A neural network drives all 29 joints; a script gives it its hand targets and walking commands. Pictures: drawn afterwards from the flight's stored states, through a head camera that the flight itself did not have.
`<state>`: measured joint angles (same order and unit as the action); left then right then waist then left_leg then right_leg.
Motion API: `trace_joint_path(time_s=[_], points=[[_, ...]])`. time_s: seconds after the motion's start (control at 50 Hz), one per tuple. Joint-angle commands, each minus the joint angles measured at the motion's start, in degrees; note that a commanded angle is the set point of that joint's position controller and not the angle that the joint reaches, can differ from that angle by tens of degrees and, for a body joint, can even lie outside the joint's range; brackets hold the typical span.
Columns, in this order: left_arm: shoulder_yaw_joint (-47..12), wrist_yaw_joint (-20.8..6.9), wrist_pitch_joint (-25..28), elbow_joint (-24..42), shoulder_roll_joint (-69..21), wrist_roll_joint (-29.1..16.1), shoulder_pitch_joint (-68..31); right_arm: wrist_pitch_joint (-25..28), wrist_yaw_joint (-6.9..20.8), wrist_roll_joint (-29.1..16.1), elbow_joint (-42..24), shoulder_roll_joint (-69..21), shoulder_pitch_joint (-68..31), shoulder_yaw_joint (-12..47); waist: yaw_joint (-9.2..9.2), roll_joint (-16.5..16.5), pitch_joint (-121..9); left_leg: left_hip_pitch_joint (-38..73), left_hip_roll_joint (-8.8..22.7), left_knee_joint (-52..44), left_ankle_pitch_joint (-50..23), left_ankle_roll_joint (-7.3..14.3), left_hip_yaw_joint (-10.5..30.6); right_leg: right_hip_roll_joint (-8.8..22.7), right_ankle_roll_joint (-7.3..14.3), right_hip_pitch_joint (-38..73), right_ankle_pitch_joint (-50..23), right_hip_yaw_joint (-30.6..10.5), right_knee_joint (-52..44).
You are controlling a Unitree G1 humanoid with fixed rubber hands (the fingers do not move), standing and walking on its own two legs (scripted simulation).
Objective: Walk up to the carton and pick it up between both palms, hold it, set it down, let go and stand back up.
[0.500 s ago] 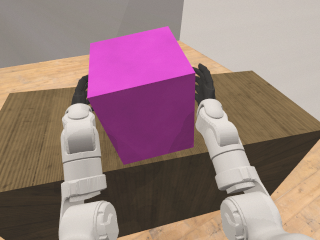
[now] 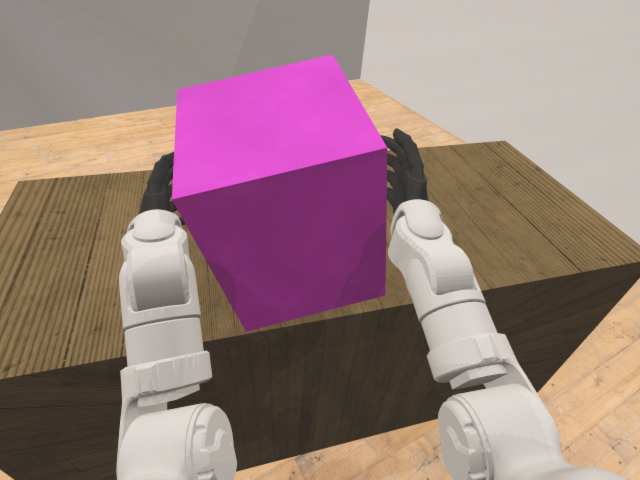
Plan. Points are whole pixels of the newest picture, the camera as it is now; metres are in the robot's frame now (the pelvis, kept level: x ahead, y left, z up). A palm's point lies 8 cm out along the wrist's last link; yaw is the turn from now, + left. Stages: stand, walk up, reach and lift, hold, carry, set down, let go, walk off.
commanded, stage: hold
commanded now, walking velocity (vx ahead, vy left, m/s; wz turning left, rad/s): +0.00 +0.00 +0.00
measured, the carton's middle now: (287, 198) +0.42 +0.02 +0.18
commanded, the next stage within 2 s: none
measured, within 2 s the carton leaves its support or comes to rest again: neither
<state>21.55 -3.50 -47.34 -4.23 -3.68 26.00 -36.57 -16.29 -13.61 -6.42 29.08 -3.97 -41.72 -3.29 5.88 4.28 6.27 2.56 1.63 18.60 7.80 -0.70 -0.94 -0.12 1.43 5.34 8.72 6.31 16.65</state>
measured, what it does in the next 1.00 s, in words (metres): stands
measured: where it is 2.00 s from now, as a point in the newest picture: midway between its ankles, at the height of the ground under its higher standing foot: outside the picture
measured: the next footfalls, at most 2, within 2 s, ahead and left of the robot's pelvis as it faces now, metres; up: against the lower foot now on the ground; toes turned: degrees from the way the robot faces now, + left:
none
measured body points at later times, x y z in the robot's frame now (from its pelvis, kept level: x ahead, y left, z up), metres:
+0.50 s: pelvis +0.00 +0.00 +0.00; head -0.04 +0.03 +0.45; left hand +0.38 +0.16 +0.19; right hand +0.37 -0.13 +0.21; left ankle +0.05 +0.12 -0.75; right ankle +0.03 -0.10 -0.75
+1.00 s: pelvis +0.00 +0.00 +0.00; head -0.05 +0.02 +0.45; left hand +0.37 +0.16 +0.20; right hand +0.37 -0.13 +0.22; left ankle +0.05 +0.12 -0.75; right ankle +0.03 -0.10 -0.75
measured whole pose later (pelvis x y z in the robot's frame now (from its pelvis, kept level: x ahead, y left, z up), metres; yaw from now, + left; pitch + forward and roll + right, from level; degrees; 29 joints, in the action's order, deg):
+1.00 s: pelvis +0.00 +0.00 +0.00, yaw +0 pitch -13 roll +0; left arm 21.7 -3.7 -47.0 -4.5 -4.2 26.2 -36.7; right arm -16.3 -13.6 -6.1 27.7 -3.7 -41.1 -3.0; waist 6.0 3.6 6.4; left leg 2.9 1.7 18.1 7.7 -0.7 -1.2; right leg -0.2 1.6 5.4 8.8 6.2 16.6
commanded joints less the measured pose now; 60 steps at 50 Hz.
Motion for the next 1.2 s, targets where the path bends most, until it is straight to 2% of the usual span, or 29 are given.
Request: trace_joint_path(time_s=[0.0, 0.04, 0.1, 0.18, 0.26, 0.28, 0.3, 0.32, 0.34, 0.38, 0.4, 0.42, 0.46, 0.48, 0.5, 0.56, 0.58, 0.62, 0.64, 0.68, 0.76, 0.8, 0.82, 0.96, 0.98, 1.0, 1.12, 1.16, 1.18], points=[[-27.34, -10.01, 5.82, 7.78, -23.65, -11.52, -44.73, 2.36, 7.48, -3.82, -12.77, -25.16, -43.19, 16.79, 1.93, -8.52, -21.36, 5.96, -2.93, -2.06, -8.77, -0.36, -2.79, -2.05, -3.42, 0.54, -3.85, 1.48, -2.91], [-26.32, -9.8, 6.34, 6.85, -23.77, -11.41, -47.71, 3.06, 8.3, -3.28, -13.58, -25.41, -44.55, 16.73, 1.19, -6.83, -22.65, 4.43, -2.53, -2.66, -7.02, 0.24, -3.06, -2.15, -3.23, 0.29, -0.05, 1.9, -2.53], [-29.0, -9.1, 6.57, 8.88, -24.56, -12.43, -44.24, 3.52, 7.97, -4.37, -14.41, -24.89, -42.02, 17.76, 2.26, -8.72, -25.97, 6.47, -2.53, -1.04, -12.43, -0.43, -3.08, -2.11, -2.84, 1.95, -7.26, 0.54, -1.99], [-24.56, -9.67, 5.37, 7.11, -22.43, -10.65, -42.82, 2.65, 7.56, -3.53, -13.59, -24.56, -42.77, 17.96, 0.49, -4.89, -20.96, 5.3, -3.45, -2.22, -7.04, 0.72, -2.97, -1.46, -3.95, 1.93, -4.5, 0.6, -3.66], [-26.73, -9.69, 6.1, 8.54, -23.64, -12.34, -43.72, 3.32, 7.52, -4.33, -15.99, -25.82, -43.48, 18.52, 0.55, -5.55, -26.25, 6.08, -2.77, -1.26, -10.92, 0.77, -3.24, -1.73, -3.87, 1.06, -6.99, 0.97, -1.44], [-28.21, -9.53, 6.32, 10.21, -23.35, -11.64, -44.51, 3.38, 7.62, -4.97, -16.07, -25.69, -42.57, 19.47, 0.5, -7.43, -25.94, 7.29, -2.79, -0.85, -12.8, 0.05, -3.18, -1.78, -3.74, 2.01, -8.63, 1.09, -1.57], [-27.72, -9.57, 6.02, 8.59, -22.96, -11.44, -44.12, 3.07, 7.46, -4.66, -15.33, -25.97, -43.13, 19.5, 0.71, -6.35, -23.96, 7.87, -2.9, -0.58, -13.41, 0.13, -3.19, -1.81, -3.77, 1.48, -8.71, 1.05, -1.71], [-26.35, -9.64, 6.1, 8.29, -22.89, -10.93, -42.05, 2.86, 7.38, -4.27, -14.79, -24.49, -42.2, 19.1, -0.03, -5.1, -24.09, 6.56, -2.65, -1.29, -12.01, 0.22, -3.39, -2.03, -3.8, 1.72, -8.13, 0.99, -2.11], [-26.15, -9.83, 5.98, 8.39, -22.51, -10.8, -44.3, 2.65, 7.47, -3.73, -13.58, -24.0, -42.83, 18.5, 1.25, -5.63, -22.48, 5.87, -2.71, -1.6, -10.22, 0.37, -2.67, -1.55, -3.43, 1.51, -6.06, 1.03, -2.61], [-25.6, -10.18, 5.63, 6.93, -23.12, -10.5, -44.2, 2.98, 7.78, -3.89, -14.92, -23.65, -42.59, 17.5, 0.92, -7.03, -22.71, 5.6, -2.4, -2.45, -8.54, 0.0, -3.23, -2.09, -3.42, 1.84, -4.58, 1.45, -2.87], [-25.66, -9.99, 5.88, 9.44, -22.63, -11.11, -43.39, 3.0, 7.82, -3.21, -12.7, -23.85, -40.24, 17.73, 1.55, -5.84, -23.78, 5.66, -2.13, -2.15, -9.64, 0.51, -3.33, -1.92, -3.23, 2.52, -5.45, 0.65, -2.91], [-27.64, -9.63, 6.38, 12.42, -22.72, -12.18, -43.87, 3.79, 7.8, -4.9, -16.56, -25.3, -41.4, 19.4, 1.38, -6.46, -26.13, 6.85, -2.44, -0.68, -13.12, 0.27, -3.17, -2.06, -3.36, 3.17, -9.23, 0.61, -1.59], [-26.89, -9.85, 5.92, 9.32, -22.06, -10.91, -41.78, 2.82, 7.18, -4.7, -14.38, -24.18, -40.09, 19.55, 0.79, -6.74, -24.66, 7.05, -3.28, -0.86, -14.18, -0.43, -3.31, -1.72, -4.24, 3.6, -11.46, 1.0, -2.15], [-27.0, -9.84, 6.05, 10.53, -21.99, -11.5, -42.38, 3.2, 7.06, -5.28, -17.18, -24.78, -42.52, 20.33, -0.17, -6.36, -25.39, 8.22, -3.04, -0.66, -14.21, 0.07, -3.32, -1.6, -4.17, 3.65, -11.55, 0.99, -2.0], [-27.65, -9.83, 5.77, 11.7, -22.83, -11.5, -42.13, 3.04, 6.82, -5.22, -17.04, -23.96, -40.63, 20.33, 1.09, -6.5, -26.3, 9.29, -2.72, -0.08, -16.81, -0.45, -2.92, -1.83, -3.4, 3.84, -13.8, 0.4, -1.82], [-27.88, -9.91, 5.89, 13.03, -22.29, -11.53, -42.92, 2.88, 6.68, -5.28, -20.12, -24.17, -41.76, 20.19, 0.84, -7.33, -23.81, 6.01, -3.28, -1.27, -11.75, 0.47, -2.96, -1.61, -4.15, 3.37, -10.52, 0.82, -2.07], [-26.61, -9.95, 5.42, 11.29, -22.01, -10.85, -42.58, 2.18, 6.51, -3.94, -17.0, -24.25, -40.54, 20.07, 1.0, -5.79, -22.22, 5.5, -2.86, -1.09, -11.87, 0.38, -3.16, -1.45, -4.36, 3.07, -10.05, 0.72, -1.86], [-27.63, -9.86, 5.08, 11.8, -21.69, -10.8, -44.1, 2.38, 6.66, -5.31, -16.5, -23.6, -40.61, 18.95, 0.89, -8.52, -23.42, 5.76, -3.07, -1.75, -10.88, -0.2, -2.93, -1.09, -3.84, 3.06, -8.62, 0.55, -2.77], [-27.09, -10.1, 4.75, 10.04, -22.41, -10.82, -43.54, 2.03, 6.88, -4.56, -14.32, -22.94, -40.16, 18.11, 2.05, -8.0, -20.78, 5.21, -2.79, -2.49, -8.93, -0.11, -3.14, -1.01, -4.05, 2.48, -6.08, 1.07, -2.9], [-26.63, -10.5, 4.74, 9.6, -21.98, -10.09, -42.33, 1.89, 7.16, -3.46, -13.07, -23.1, -38.7, 18.02, 1.58, -7.4, -19.71, 4.75, -1.92, -2.87, -7.96, 0.21, -3.91, -1.35, -3.99, 1.47, -4.28, 0.99, -3.22], [-26.71, -10.19, 4.7, 9.25, -21.97, -11.03, -42.92, 2.38, 7.32, -4.09, -15.21, -23.8, -41.19, 18.71, 0.83, -6.36, -20.65, 5.94, -2.64, -2.65, -9.13, 0.72, -3.96, -1.2, -3.66, 1.87, -5.9, 0.68, -3.3], [-24.83, -10.5, 4.66, 5.34, -21.57, -10.85, -42.06, 1.94, 7.14, -3.57, -13.01, -23.34, -41.39, 17.22, 2.06, -6.06, -19.25, 5.59, -3.02, -3.23, -7.24, 0.38, -3.7, -1.24, -3.91, 0.9, -4.12, 0.56, -3.48], [-25.4, -10.65, 5.02, 7.86, -21.77, -11.16, -42.71, 1.94, 7.33, -3.57, -14.97, -23.73, -42.08, 18.16, 0.53, -5.53, -20.31, 4.75, -2.93, -2.79, -6.24, 0.78, -3.63, -1.36, -4.01, 1.13, -4.03, 0.63, -3.21], [-26.25, -9.82, 5.75, 8.43, -22.99, -11.07, -44.62, 2.57, 7.32, -4.19, -15.99, -25.12, -42.91, 18.9, 0.8, -6.9, -23.31, 5.48, -2.86, -2.27, -8.94, 0.69, -2.97, -1.0, -4.32, 1.89, -7.32, 0.32, -2.97], [-25.3, -9.77, 5.5, 7.58, -22.52, -11.17, -42.7, 2.51, 7.21, -3.27, -13.88, -25.69, -42.0, 18.01, 0.36, -4.78, -22.64, 6.13, -3.06, -2.62, -8.22, 1.07, -3.48, -1.01, -4.25, 2.77, -6.68, 0.52, -3.12], [-25.89, -9.91, 6.12, 10.21, -22.5, -11.23, -45.71, 2.53, 7.31, -3.58, -15.39, -23.94, -41.51, 18.15, 1.26, -5.31, -23.67, 4.96, -3.22, -3.25, -6.4, 1.16, -3.5, -1.12, -4.34, 2.21, -5.21, 0.58, -3.46], [-25.92, -9.9, 5.19, 9.25, -22.81, -10.87, -41.45, 2.29, 7.41, -4.12, -14.16, -23.71, -40.16, 18.69, 1.02, -7.09, -22.79, 7.43, -2.84, -2.22, -11.52, -0.36, -3.27, -1.67, -3.7, 3.68, -8.48, 0.51, -3.37], [-26.08, -10.01, 5.15, 12.06, -22.54, -11.45, -43.73, 2.49, 7.47, -4.25, -16.55, -23.93, -41.64, 19.14, 1.38, -5.29, -22.77, 6.39, -2.71, -2.84, -10.07, 0.62, -3.84, -1.71, -3.77, 2.36, -7.05, 0.82, -3.4], [-26.69, -10.07, 5.52, 11.38, -22.0, -11.94, -44.43, 2.6, 7.59, -4.58, -16.46, -24.75, -41.96, 19.51, 0.5, -5.72, -22.29, 6.48, -2.55, -2.38, -10.07, 0.51, -3.86, -1.63, -3.32, 1.97, -6.88, 0.68, -3.45]])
